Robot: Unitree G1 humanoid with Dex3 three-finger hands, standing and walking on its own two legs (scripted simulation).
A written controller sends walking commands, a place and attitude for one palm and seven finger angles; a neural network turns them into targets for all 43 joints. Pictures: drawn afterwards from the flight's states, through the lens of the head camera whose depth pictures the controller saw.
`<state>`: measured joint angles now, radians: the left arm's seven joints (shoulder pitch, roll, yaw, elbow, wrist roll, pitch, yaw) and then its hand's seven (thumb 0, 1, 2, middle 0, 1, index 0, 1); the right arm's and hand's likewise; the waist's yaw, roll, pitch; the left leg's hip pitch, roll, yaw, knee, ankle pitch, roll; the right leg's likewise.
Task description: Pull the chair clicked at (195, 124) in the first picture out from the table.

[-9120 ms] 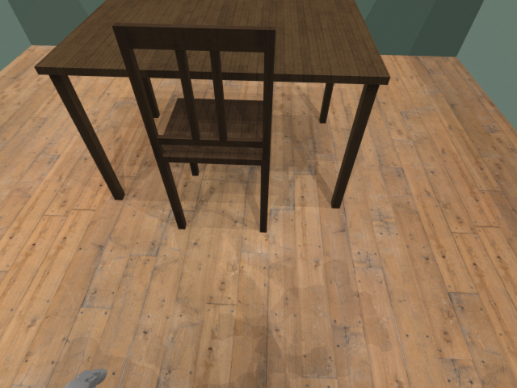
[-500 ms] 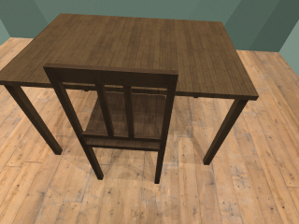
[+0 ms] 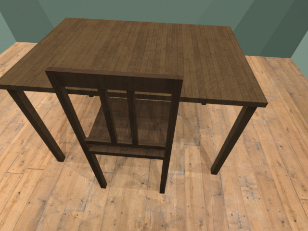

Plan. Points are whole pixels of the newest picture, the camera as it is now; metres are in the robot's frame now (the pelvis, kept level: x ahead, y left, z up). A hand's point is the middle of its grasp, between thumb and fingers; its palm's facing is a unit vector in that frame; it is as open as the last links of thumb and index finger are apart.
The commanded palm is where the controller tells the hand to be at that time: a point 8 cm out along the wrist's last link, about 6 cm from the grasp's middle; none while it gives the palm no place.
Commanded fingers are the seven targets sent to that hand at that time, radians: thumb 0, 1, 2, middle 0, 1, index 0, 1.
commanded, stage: shuffle to correct the standing spot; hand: left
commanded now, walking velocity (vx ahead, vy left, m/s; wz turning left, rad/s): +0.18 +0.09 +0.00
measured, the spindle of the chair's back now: (109, 118) +0.52 +0.21 -0.07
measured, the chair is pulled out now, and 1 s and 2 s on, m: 0.00 0.00 0.00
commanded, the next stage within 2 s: come to a stop and stand still in 0.12 s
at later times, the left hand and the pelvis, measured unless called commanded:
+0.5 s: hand out of the picture +0.11 +0.21 -0.18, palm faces +0.08 -0.97 -0.22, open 7.3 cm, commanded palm none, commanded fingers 0.00 0.90 0.90 -0.20 -0.30 -0.20 -0.30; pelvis +0.07 +0.02 +0.00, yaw +2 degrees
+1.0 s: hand out of the picture +0.08 +0.21 -0.18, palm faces +0.11 -0.97 -0.20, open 7.3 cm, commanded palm none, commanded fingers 0.00 0.90 0.90 -0.20 -0.30 -0.20 -0.30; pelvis +0.04 +0.02 +0.00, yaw +2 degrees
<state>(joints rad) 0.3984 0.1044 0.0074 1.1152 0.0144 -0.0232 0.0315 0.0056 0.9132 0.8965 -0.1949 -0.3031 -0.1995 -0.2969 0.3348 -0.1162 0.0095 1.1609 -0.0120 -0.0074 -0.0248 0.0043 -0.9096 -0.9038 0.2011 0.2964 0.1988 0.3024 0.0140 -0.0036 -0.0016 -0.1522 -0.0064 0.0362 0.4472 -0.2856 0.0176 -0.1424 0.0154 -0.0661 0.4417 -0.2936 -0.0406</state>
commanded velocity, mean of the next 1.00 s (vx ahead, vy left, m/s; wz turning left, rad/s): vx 0.01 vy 0.02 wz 0.00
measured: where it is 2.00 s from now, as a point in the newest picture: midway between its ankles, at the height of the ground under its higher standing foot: outside the picture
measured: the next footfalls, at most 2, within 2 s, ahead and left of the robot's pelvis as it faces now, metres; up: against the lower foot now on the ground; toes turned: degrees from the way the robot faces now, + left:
right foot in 0.56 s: +0.18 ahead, -0.10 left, +0.00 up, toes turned +0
left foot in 0.86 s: +0.09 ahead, +0.13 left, +0.00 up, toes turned +4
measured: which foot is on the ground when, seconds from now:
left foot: down 0.00-0.58, up 0.60-0.84, down 0.86-1.00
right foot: down 0.00-0.20, up 0.22-0.54, down 0.56-0.92, up 0.94-1.00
